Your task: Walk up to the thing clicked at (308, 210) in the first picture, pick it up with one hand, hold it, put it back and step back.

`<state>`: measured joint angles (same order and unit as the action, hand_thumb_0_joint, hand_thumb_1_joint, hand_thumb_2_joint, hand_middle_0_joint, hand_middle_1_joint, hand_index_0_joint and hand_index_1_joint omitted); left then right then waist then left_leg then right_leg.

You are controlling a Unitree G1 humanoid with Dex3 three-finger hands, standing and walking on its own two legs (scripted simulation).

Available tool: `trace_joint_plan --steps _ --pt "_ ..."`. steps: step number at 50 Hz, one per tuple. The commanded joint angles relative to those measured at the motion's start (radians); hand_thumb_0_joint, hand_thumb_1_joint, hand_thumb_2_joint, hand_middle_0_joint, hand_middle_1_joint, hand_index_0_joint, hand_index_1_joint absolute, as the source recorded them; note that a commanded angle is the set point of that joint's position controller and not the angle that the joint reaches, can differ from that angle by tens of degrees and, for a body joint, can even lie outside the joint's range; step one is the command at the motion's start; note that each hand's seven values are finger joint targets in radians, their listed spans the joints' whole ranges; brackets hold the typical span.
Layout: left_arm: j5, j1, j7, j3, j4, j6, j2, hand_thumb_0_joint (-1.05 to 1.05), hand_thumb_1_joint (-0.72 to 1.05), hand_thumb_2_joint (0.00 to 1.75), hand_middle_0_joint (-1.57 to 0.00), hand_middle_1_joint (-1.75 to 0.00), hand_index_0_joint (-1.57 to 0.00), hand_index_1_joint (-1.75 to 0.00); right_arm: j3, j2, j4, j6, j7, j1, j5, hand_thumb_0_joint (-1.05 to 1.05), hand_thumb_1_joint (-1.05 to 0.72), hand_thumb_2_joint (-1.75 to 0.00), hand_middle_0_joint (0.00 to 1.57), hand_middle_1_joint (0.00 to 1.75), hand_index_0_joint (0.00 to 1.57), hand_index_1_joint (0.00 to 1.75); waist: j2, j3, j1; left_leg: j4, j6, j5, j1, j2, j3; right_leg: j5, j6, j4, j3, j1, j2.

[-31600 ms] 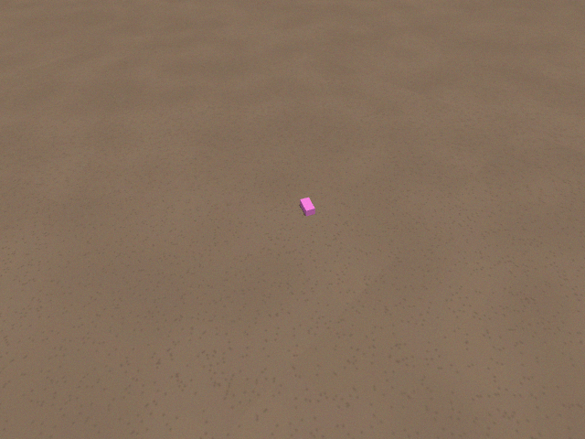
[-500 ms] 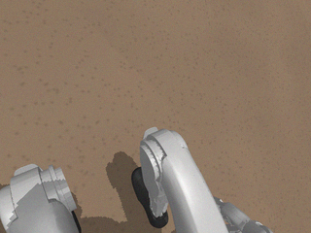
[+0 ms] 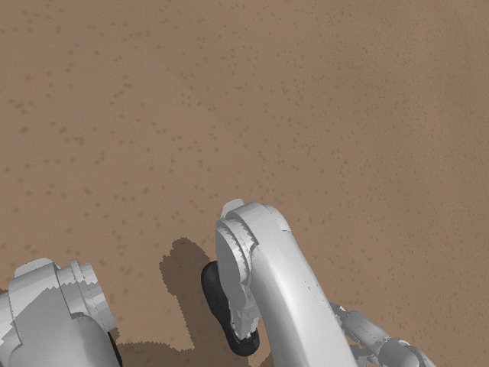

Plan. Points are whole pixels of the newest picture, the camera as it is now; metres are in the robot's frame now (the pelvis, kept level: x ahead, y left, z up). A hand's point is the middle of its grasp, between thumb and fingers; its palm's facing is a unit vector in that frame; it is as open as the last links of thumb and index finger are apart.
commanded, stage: open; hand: left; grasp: from above
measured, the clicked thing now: out of the picture +0.42 +0.36 -0.27
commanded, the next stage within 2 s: withdraw in 0.90 s
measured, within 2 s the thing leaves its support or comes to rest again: neither
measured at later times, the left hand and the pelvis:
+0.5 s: hand out of the picture +0.41 +0.34 -0.24, palm faces -0.43 -0.16 -0.89, open 11.5 cm; pelvis +0.00 +0.00 +0.00, yaw +0 degrees
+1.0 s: hand out of the picture +0.41 +0.35 -0.24, palm faces -0.42 -0.16 -0.89, open 13.3 cm; pelvis +0.00 +0.00 +0.00, yaw +0 degrees
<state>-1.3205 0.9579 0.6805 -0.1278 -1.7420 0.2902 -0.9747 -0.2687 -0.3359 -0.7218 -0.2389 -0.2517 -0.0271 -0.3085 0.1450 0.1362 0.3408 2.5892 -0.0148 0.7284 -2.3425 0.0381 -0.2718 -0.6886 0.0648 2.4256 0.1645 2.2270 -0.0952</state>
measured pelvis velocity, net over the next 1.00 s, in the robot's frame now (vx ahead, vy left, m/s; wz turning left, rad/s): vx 0.00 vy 0.00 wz -0.01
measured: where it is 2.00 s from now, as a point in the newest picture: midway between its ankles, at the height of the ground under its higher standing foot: (179, 356)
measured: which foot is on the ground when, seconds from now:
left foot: down 0.00-1.00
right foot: down 0.00-1.00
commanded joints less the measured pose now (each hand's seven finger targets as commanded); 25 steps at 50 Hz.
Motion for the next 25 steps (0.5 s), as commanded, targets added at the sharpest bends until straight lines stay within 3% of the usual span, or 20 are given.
trace_joint_plan --steps 1,2,4,5,6,11,12,13,17,19,20,25 --pt "0.023 0.244 0.034 0.015 0.132 -0.011 -0.218 0.0 0.43 0.3 -0.82 -0.23 -0.82 -0.23 0.095 -0.322 0.004 -0.006 0.008 -0.145 0.018 0.0 -0.89 -0.9 0.2 0.3 0.2 0.3 -0.497 -0.615 0.024 -0.265 0.017 -0.209 0.472 0.017 0.111 0.257 -0.081 -0.204 0.116 -0.318 -0.029" --pt "0.022 0.236 0.038 -0.013 0.114 -0.011 -0.242 0.0 0.35 0.33 -0.78 -0.27 -0.79 -0.27 0.095 -0.324 0.001 -0.006 0.009 -0.157 0.015 0.0 -0.89 -0.9 0.2 0.3 0.2 0.3 -0.509 -0.62 0.029 -0.266 0.017 -0.219 0.488 0.019 0.111 0.271 -0.08 -0.205 0.12 -0.323 -0.031" --pt "0.03 0.237 0.035 0.015 0.111 -0.012 -0.208 0.0 0.21 0.39 -0.72 -0.33 -0.72 -0.33 0.089 -0.32 0.002 -0.009 0.004 -0.154 0.016 0.0 -0.89 -0.9 0.2 0.3 0.2 0.3 -0.502 -0.598 0.035 -0.27 0.017 -0.209 0.466 0.016 0.111 0.262 -0.08 -0.206 0.121 -0.321 -0.027" --pt "0.028 0.231 0.034 0.008 0.111 -0.014 -0.226 0.0 0.17 0.42 -0.69 -0.35 -0.69 -0.36 0.09 -0.323 0.007 -0.009 0.003 -0.149 0.018 0.0 -0.89 -0.9 0.2 0.3 0.2 0.3 -0.497 -0.61 0.025 -0.267 0.017 -0.211 0.473 0.019 0.11 0.263 -0.08 -0.202 0.119 -0.322 -0.031" --pt "0.029 0.234 0.042 -0.026 0.119 -0.013 -0.267 0.0 0.12 0.47 -0.66 -0.37 -0.65 -0.39 0.09 -0.332 -0.004 -0.005 0.007 -0.162 0.017 0.0 -0.89 -0.9 0.2 0.3 0.2 0.3 -0.501 -0.621 0.023 -0.274 0.017 -0.223 0.474 0.018 0.107 0.269 -0.08 -0.208 0.124 -0.329 -0.029" --pt "0.031 0.232 0.02 -0.012 0.092 -0.018 -0.245 0.0 -0.01 0.57 -0.57 -0.46 -0.55 -0.48 0.085 -0.323 0.002 -0.003 0.004 -0.165 0.016 0.0 -0.89 -0.9 0.2 0.3 0.2 0.3 -0.513 -0.593 0.037 -0.266 0.017 -0.215 0.462 0.018 0.112 0.266 -0.08 -0.207 0.118 -0.322 -0.026" --pt "0.038 0.245 0.009 0.013 0.112 -0.013 -0.216 0.0 -0.03 0.58 -0.53 -0.49 -0.52 -0.5 0.089 -0.325 0.012 -0.008 0.001 -0.161 0.016 0.0 -0.89 -0.9 0.2 0.3 0.2 0.3 -0.514 -0.593 0.042 -0.269 0.015 -0.218 0.476 0.017 0.108 0.269 -0.079 -0.202 0.122 -0.316 -0.025" --pt "0.042 0.227 0.01 -0.021 0.099 -0.013 -0.256 0.0 -0.06 0.61 -0.52 -0.52 -0.5 -0.53 0.079 -0.32 0.002 -0.005 0.005 -0.163 0.013 0.0 -0.89 -0.9 0.2 0.3 0.2 0.3 -0.506 -0.599 0.035 -0.268 0.018 -0.217 0.469 0.02 0.106 0.268 -0.078 -0.21 0.124 -0.331 -0.027" --pt "0.038 0.211 -0.009 -0.012 0.104 -0.001 -0.257 0.0 -0.12 0.67 -0.45 -0.58 -0.44 -0.59 0.064 -0.312 0.011 0.002 0.003 -0.175 0.009 0.0 -0.89 -0.9 0.2 0.3 0.2 0.3 -0.504 -0.613 0.04 -0.254 0.02 -0.249 0.479 0.019 0.11 0.301 -0.074 -0.208 0.121 -0.358 -0.028" --pt "0.048 0.223 -0.008 -0.015 0.123 0.008 -0.261 0.0 -0.16 0.7 -0.41 -0.63 -0.4 -0.64 0.077 -0.326 0.008 0.003 0.008 -0.166 0.012 0.0 -0.89 -0.9 0.2 0.3 0.2 0.3 -0.528 -0.604 0.032 -0.275 0.013 -0.232 0.487 0.02 0.105 0.276 -0.08 -0.208 0.123 -0.34 -0.028" --pt "0.045 0.221 -0.008 -0.018 0.118 0.013 -0.27 0.0 -0.17 0.7 -0.4 -0.64 -0.39 -0.65 0.061 -0.313 0.009 0.005 0.007 -0.162 0.009 0.0 -0.89 -0.9 0.2 0.3 0.2 0.3 -0.517 -0.595 0.034 -0.266 0.016 -0.222 0.471 0.019 0.103 0.27 -0.078 -0.209 0.129 -0.339 -0.026" --pt "0.028 0.204 0.002 -0.018 0.128 0.023 -0.273 0.0 -0.24 0.77 -0.33 -0.7 -0.32 -0.71 0.061 -0.32 0.015 0.014 0.011 -0.167 0.006 0.0 -0.89 -0.9 0.2 0.3 0.2 0.3 -0.506 -0.609 0.031 -0.26 0.018 -0.231 0.469 0.022 0.106 0.278 -0.079 -0.207 0.12 -0.355 -0.033"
